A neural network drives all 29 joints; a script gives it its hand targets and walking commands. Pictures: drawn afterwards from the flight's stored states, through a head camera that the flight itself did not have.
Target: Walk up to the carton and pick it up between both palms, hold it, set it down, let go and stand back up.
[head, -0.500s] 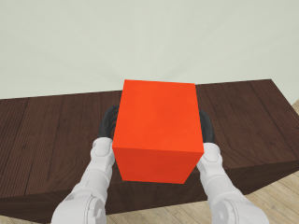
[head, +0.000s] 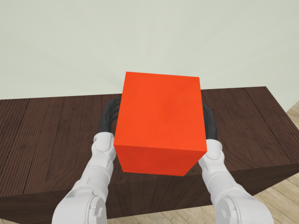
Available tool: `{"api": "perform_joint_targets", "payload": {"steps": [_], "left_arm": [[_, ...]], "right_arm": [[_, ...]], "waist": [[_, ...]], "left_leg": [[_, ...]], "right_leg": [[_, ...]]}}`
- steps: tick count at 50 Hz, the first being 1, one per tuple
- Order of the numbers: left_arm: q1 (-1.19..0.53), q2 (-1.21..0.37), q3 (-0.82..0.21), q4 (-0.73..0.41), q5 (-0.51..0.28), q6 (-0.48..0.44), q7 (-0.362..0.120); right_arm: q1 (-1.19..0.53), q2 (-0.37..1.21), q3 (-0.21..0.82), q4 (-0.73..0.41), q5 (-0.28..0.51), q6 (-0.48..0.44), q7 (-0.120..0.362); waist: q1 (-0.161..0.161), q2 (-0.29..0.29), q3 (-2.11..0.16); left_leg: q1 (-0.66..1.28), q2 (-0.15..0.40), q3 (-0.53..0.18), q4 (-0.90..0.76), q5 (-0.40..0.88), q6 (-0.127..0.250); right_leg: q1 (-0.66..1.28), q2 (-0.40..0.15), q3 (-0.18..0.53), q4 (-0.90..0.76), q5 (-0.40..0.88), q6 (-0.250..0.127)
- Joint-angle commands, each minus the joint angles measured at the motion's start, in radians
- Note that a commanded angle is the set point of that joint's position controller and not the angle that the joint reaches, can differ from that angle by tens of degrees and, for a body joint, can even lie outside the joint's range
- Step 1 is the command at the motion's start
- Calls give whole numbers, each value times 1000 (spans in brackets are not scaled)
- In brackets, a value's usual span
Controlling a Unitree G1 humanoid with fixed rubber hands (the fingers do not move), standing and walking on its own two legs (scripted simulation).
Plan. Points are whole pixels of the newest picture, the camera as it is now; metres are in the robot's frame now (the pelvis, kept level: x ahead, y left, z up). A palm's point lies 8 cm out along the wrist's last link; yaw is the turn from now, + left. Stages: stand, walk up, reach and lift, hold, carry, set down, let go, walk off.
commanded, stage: reach and lift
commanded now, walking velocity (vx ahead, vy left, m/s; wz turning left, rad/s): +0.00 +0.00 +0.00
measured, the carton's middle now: (157, 129) +0.38 +0.00 +0.01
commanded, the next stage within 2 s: none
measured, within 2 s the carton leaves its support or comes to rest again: neither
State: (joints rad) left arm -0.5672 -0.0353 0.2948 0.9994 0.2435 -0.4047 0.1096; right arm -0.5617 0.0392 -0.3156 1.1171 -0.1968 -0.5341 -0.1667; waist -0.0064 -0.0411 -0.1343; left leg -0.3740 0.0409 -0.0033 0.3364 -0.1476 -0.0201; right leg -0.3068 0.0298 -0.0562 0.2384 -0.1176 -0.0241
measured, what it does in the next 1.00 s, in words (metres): stands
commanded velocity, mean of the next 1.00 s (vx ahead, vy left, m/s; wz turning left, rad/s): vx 0.00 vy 0.00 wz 0.00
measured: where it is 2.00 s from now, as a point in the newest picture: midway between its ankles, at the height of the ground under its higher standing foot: outside the picture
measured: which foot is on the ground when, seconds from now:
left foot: down 0.00-1.00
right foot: down 0.00-1.00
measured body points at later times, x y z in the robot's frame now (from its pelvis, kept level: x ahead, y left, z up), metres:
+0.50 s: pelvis +0.01 +0.01 +0.00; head +0.01 +0.03 +0.45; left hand +0.39 +0.15 +0.10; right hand +0.38 -0.14 +0.10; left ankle +0.00 +0.13 -0.75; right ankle -0.01 -0.10 -0.75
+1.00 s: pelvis -0.02 +0.01 +0.00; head -0.04 +0.04 +0.45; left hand +0.37 +0.16 +0.15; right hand +0.36 -0.14 +0.14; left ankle +0.00 +0.13 -0.75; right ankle -0.01 -0.11 -0.75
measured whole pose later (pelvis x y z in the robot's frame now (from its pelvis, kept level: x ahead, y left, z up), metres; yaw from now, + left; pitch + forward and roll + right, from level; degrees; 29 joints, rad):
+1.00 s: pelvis -0.02 +0.01 +0.00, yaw +1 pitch -3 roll -1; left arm -0.59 -0.04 0.23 0.30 0.22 0.49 0.06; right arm -0.58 0.00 -0.10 0.58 0.12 0.20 -0.19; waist -0.06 -0.05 -0.01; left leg -0.15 0.01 -0.02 0.36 -0.17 0.00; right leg -0.09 0.01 -0.05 0.29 -0.15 0.00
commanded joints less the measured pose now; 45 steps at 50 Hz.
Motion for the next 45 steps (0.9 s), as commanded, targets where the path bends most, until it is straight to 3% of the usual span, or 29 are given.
{"api": "perform_joint_targets", "payload": {"steps": [1, 5, 13, 17, 23, 29, 35, 41, 45], "left_arm": [[-593, -642, -362, -129, 69, -9, -113], [-627, -661, -413, -182, 27, 28, -106], [-673, -734, -590, -419, -81, 136, -88], [-616, -717, -601, -489, -88, 273, -110], [-492, -712, -654, -725, -106, 513, -143], [-445, -670, -687, -918, -115, 703, -178], [-465, -642, -691, -945, -112, 809, -193], [-544, -652, -633, -818, -109, 865, -202], [-629, -688, -647, -805, -146, 865, -185]], "right_arm": [[-598, 601, 374, -141, -117, -70, 130], [-619, 622, 424, -205, -68, -15, 123], [-639, 698, 619, -479, 92, 157, 101], [-606, 682, 668, -560, 168, 290, 83], [-601, 641, 789, -814, 314, 434, 48], [-606, 561, 796, -970, 383, 535, 35], [-639, 507, 742, -981, 391, 591, 50], [-781, 494, 636, -919, 357, 617, 78], [-889, 522, 611, -944, 353, 613, 95]], "waist": [[17, 66, -467], [5, 63, -494], [-29, 65, -566], [-44, 29, -435], [-55, 28, -402], [-70, 68, -339], [-88, 96, -274], [-81, 97, -212], [-80, 99, -329]], "left_leg": [[233, -23, 50, 17, 304, -35], [249, -28, 42, 21, 285, -30], [278, -42, -9, 61, 322, -29], [280, -54, -23, 39, 266, -14], [382, -69, -49, 74, 455, -29], [432, -69, -50, 75, 483, -49], [466, -61, -43, 53, 387, -58], [431, -49, -29, -7, 134, -34], [458, -44, -29, 9, 142, -27]], "right_leg": [[204, -4, -20, 31, 305, 21], [199, -5, -7, 26, 280, 26], [243, -1, 24, 53, 312, 34], [281, -8, 34, 45, 269, 45], [399, 8, 28, 67, 490, 66], [401, 15, 14, 70, 491, 69], [335, 20, -10, 47, 318, 56], [243, 17, -27, 16, 53, 41], [227, 22, -26, 23, 54, 35]]}}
